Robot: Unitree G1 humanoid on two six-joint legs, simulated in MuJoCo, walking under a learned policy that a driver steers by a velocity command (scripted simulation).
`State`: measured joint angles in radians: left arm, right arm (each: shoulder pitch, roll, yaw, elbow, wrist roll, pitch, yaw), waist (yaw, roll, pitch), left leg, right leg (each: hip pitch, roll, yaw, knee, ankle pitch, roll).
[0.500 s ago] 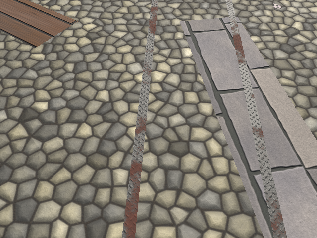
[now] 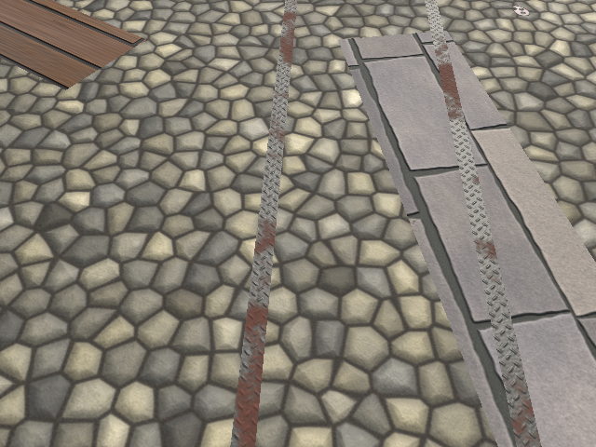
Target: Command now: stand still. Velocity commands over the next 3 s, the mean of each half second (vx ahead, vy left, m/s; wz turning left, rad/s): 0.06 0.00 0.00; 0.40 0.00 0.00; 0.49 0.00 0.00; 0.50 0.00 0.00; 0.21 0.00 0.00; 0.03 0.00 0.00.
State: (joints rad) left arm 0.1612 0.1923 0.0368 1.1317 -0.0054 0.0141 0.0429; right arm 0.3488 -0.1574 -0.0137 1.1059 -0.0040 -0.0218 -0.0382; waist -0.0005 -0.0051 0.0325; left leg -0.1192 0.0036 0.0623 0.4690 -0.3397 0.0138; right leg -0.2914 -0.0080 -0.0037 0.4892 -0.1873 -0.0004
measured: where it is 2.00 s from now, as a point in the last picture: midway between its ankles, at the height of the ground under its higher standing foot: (313, 305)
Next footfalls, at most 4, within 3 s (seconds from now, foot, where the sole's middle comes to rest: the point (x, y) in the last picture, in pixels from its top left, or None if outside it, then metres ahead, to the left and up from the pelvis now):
1.12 left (269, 439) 0.52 0.09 -0.77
1.70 right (367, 317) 0.83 -0.15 -0.77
2.20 left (279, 232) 1.12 0.08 -0.77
2.52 right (365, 249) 1.06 -0.16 -0.77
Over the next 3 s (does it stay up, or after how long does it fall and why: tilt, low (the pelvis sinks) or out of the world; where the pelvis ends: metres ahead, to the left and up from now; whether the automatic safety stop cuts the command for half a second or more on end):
stays up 1.05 -0.03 0.00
